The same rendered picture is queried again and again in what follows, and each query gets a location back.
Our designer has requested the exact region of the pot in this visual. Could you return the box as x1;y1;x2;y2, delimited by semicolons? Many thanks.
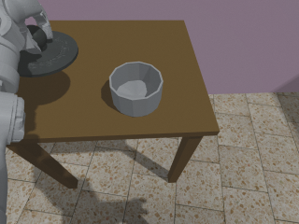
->
109;62;164;118

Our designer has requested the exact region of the knob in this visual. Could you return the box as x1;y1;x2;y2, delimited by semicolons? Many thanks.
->
26;24;48;49

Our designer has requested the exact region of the table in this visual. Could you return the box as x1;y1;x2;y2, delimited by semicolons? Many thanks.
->
6;20;220;189

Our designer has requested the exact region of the left robot hand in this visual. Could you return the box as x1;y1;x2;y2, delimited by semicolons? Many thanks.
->
18;0;53;54

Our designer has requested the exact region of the left robot forearm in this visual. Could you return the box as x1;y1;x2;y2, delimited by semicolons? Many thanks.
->
0;0;26;94

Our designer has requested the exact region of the lid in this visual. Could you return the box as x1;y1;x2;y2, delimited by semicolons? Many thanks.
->
17;31;78;77

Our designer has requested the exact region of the left robot upper arm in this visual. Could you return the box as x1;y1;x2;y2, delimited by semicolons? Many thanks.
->
0;91;26;224

